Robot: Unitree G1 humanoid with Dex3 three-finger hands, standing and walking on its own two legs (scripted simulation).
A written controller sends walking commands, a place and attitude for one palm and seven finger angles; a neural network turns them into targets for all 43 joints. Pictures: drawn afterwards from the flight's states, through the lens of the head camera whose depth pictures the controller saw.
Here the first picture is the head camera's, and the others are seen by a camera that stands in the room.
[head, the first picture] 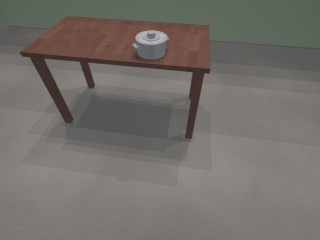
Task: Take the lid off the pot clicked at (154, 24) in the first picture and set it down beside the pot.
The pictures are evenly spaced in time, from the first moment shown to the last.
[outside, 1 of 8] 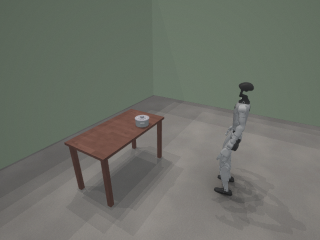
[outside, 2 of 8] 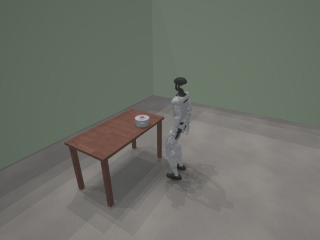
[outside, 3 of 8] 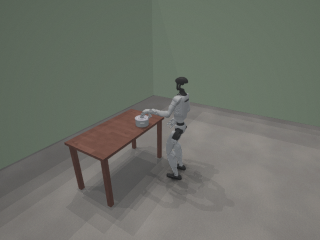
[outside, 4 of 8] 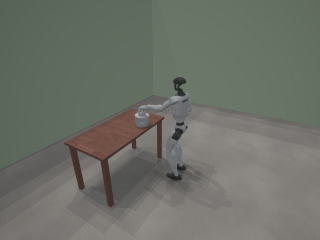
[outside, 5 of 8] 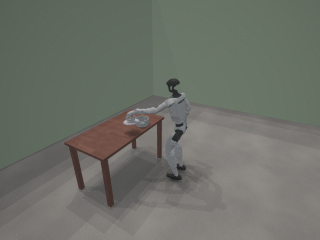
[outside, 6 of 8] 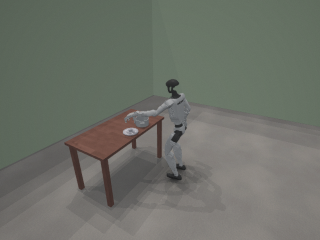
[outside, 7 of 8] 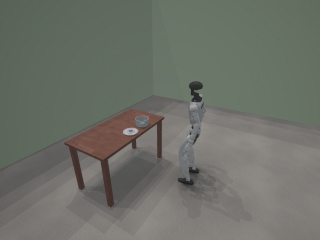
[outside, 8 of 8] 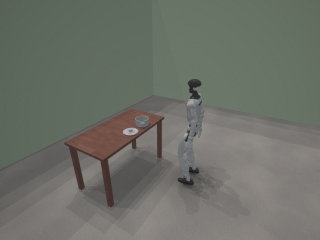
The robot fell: no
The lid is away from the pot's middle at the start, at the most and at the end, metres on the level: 0.00 0.25 0.24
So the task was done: yes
